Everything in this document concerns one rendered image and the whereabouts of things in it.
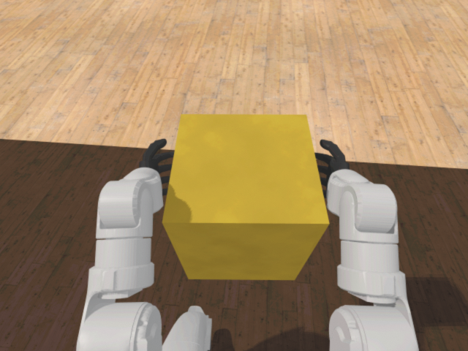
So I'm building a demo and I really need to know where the robot left upper arm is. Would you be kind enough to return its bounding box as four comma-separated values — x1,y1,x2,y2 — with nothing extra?
78,302,162,351

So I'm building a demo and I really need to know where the robot right upper arm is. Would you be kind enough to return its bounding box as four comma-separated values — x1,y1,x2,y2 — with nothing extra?
329,305,418,351

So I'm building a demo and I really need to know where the carton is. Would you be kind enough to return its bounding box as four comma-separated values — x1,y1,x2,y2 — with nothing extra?
162,114,330,280

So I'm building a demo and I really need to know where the robot left forearm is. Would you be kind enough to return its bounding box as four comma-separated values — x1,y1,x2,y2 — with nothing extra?
76,167,163,351

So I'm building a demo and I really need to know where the robot left hand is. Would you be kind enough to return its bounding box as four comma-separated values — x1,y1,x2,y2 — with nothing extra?
139,139,174,196

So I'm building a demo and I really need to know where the robot right forearm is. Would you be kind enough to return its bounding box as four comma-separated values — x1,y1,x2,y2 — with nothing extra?
326,169,419,351

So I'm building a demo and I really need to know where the left robot thigh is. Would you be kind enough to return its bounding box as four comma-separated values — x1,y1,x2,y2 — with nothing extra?
162,312,212,351

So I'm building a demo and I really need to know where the robot right hand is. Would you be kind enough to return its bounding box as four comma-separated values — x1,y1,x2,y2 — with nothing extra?
314,140,350,199

